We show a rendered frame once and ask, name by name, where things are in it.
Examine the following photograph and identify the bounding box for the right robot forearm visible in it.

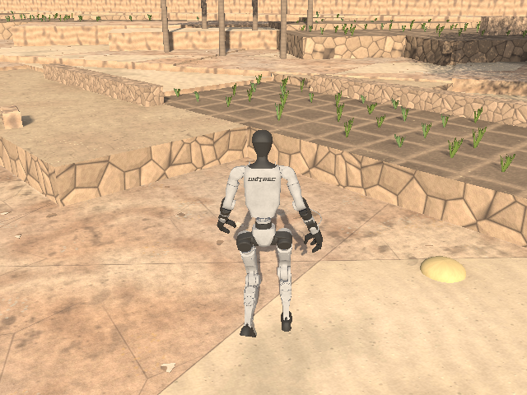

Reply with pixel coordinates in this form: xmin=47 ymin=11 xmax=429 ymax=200
xmin=299 ymin=198 xmax=319 ymax=235

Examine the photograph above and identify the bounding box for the left robot shin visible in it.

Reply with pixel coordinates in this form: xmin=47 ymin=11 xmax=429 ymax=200
xmin=244 ymin=274 xmax=259 ymax=328

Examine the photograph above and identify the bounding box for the left robot hand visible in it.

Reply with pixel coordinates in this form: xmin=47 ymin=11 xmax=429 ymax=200
xmin=217 ymin=219 xmax=236 ymax=234

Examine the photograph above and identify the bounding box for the robot left upper arm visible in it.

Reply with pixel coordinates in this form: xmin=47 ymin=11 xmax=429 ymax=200
xmin=222 ymin=165 xmax=245 ymax=210

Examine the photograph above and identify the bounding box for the left robot forearm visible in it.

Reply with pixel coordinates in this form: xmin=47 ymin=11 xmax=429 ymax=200
xmin=218 ymin=198 xmax=231 ymax=223

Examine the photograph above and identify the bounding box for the right robot hand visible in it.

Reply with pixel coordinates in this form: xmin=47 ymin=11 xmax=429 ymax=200
xmin=304 ymin=230 xmax=323 ymax=253

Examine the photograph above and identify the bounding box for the robot right upper arm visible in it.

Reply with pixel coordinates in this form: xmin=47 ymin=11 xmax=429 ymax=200
xmin=279 ymin=165 xmax=306 ymax=211

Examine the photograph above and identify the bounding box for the right robot foot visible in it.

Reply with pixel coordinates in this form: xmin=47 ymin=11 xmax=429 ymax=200
xmin=281 ymin=311 xmax=292 ymax=332

